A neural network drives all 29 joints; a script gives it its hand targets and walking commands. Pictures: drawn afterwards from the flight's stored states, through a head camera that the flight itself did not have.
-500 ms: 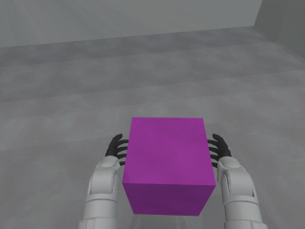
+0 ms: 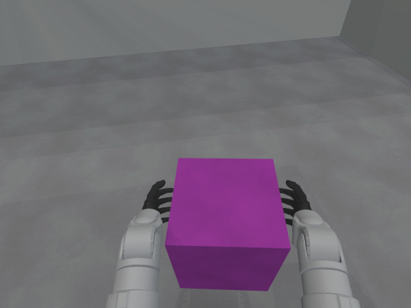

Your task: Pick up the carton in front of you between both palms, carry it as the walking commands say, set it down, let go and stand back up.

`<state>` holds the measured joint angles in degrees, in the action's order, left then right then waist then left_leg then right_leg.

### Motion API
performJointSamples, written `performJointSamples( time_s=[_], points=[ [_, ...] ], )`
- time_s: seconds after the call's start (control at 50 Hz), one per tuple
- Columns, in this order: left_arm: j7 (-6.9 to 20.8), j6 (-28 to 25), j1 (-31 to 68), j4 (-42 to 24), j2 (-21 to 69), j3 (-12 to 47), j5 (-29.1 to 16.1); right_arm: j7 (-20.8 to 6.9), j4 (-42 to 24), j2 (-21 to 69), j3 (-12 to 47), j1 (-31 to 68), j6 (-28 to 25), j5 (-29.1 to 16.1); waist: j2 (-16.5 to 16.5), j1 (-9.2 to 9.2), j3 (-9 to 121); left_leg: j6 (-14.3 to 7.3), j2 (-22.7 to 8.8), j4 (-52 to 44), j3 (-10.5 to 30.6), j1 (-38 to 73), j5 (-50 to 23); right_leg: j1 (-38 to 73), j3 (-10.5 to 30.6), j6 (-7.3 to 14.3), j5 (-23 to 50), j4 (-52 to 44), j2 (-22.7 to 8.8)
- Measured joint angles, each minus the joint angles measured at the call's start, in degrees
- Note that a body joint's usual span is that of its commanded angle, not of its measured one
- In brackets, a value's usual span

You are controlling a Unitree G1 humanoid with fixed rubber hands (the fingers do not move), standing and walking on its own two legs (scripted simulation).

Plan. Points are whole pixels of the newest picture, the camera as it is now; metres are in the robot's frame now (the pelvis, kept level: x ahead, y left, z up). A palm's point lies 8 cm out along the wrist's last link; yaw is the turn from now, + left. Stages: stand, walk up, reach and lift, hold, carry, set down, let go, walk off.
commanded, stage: carry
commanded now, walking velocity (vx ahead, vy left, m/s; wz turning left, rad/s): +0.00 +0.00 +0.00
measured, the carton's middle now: (224, 226) +0.32 +0.00 -0.04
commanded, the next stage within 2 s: hold in 0.60 s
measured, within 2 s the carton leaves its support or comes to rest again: neither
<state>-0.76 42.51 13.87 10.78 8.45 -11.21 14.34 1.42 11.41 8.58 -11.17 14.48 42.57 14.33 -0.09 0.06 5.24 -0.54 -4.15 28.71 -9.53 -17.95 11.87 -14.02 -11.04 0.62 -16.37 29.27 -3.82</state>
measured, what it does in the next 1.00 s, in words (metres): stands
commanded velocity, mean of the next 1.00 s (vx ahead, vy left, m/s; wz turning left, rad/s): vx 0.00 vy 0.00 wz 0.00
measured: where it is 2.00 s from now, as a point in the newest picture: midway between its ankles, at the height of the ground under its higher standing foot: outside the picture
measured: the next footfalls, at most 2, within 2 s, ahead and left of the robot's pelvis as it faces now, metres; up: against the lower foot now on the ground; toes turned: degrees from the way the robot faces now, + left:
none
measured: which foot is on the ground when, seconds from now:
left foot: down 0.00-1.00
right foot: down 0.00-1.00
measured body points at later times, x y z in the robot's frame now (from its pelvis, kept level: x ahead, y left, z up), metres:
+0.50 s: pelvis -0.01 -0.01 +0.00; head -0.03 -0.01 +0.45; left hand +0.30 +0.14 +0.04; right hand +0.30 -0.16 +0.04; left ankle +0.03 +0.11 -0.74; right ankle -0.01 -0.10 -0.74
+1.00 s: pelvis -0.02 +0.01 +0.01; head -0.06 +0.02 +0.45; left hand +0.29 +0.13 +0.04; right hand +0.26 -0.17 +0.05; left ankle +0.03 +0.12 -0.74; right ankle -0.01 -0.10 -0.74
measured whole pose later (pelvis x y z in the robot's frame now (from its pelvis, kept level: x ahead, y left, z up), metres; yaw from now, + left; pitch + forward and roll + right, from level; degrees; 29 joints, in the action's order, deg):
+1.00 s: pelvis -0.02 +0.01 +0.01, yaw -5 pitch -9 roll +0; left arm 0.2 42.1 16.5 14.2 9.1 -12.8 17.4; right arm 0.1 15.5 9.1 -13.9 16.7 41.1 16.4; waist 1.2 -0.2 -4.0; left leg 0.0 -1.8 22.3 -3.8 -4.3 9.0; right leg -2.8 -3.3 1.0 -11.9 23.6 -0.7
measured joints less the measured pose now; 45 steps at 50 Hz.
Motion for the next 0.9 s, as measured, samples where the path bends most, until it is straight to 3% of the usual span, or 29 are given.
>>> performJointSamples(
  time_s=[0.62, 0.66, 0.72, 0.9],
  points=[
    [0.03, 0.01, 0.05, -0.48, 0.05, 0.01, 0.11, -0.14, -0.28, 0.06, -0.02, 0.12, -0.09, 0.12, 0.17, -0.04, -1.42, 0.56, -0.54, -0.55, 0.26, 0.26, -1.37, -0.17, -0.05, 1.11, 0.55, 0.31, 0.65],
    [0.11, 0.07, -0.48, -1.74, -0.06, 0.25, 0.38, -0.53, -0.37, 0.09, 0.44, 0.16, -0.63, 0.54, 0.58, -0.62, -4.56, 0.15, 1.29, -2.89, 4.09, 4.28, -1.77, 3.16, 3.36, 1.22, 2.79, -1.88, 2.03],
    [0.12, -0.03, -0.95, -1.86, -0.18, 0.64, 0.73, -0.78, 0.04, 0.05, 0.62, 0.04, -0.96, 0.87, 0.19, -0.84, -7.03, 1.06, 2.02, -5.31, 7.54, 8.16, -3.51, 6.72, 4.9, 1.27, 3.02, -4.36, 3.16],
    [0.65, -0.54, 1.67, 2.23, 0.41, -0.54, 2.13, -0.88, 2.19, 0.21, -1.61, 0.85, -1.33, 1.22, 0.95, 0.1, -8.88, 0.93, 2.07, -6.43, 6.27, 12.71, -2.78, 10.49, 7.07, 0.75, 4.17, -5.72, 3.43]
  ],
)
